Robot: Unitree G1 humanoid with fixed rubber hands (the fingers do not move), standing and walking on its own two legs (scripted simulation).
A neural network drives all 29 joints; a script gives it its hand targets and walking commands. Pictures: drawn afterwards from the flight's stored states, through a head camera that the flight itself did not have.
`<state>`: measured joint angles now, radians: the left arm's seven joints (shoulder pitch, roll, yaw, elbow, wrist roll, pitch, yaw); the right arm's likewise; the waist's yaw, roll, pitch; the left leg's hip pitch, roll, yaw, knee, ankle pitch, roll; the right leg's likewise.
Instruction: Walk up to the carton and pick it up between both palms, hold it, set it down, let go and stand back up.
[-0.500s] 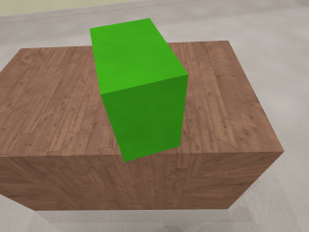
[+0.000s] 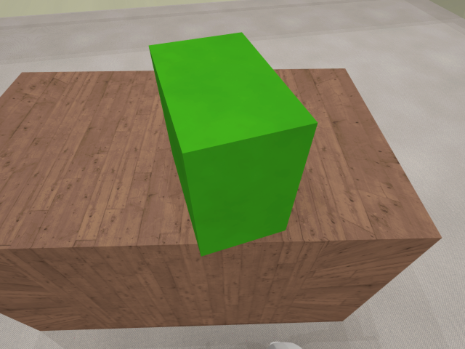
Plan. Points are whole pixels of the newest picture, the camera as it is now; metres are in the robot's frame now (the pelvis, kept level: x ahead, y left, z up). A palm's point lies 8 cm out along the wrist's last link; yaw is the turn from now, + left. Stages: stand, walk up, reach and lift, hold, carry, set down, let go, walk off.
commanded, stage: walk up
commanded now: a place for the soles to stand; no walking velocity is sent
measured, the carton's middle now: (221, 143) +0.48 +0.02 +0.09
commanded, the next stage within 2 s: none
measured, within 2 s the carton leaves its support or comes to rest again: neither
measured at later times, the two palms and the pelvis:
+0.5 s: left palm out of the picture +0.07 +0.36 -0.10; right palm out of the picture +0.04 -0.28 -0.10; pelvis +0.01 +0.04 +0.00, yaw +0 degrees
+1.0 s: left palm out of the picture +0.07 +0.34 -0.09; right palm out of the picture +0.04 -0.30 -0.11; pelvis +0.00 +0.02 +0.00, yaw +1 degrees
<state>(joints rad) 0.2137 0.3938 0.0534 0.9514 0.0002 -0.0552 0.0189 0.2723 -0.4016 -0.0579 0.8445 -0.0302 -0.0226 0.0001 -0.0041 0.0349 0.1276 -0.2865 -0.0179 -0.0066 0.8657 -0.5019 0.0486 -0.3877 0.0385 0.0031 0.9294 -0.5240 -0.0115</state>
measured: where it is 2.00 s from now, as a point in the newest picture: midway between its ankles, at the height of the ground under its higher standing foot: outside the picture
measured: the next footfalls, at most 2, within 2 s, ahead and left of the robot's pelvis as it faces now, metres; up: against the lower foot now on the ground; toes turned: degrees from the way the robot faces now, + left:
right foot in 0.02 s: +0.08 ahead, -0.11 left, +0.00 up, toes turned +0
left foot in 0.40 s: +0.02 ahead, +0.11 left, +0.00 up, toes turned -6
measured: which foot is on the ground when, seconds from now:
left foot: down 0.00-0.06, up 0.08-0.38, down 0.40-1.00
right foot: up 0.00-0.00, down 0.02-0.44, up 0.46-0.76, down 0.78-1.00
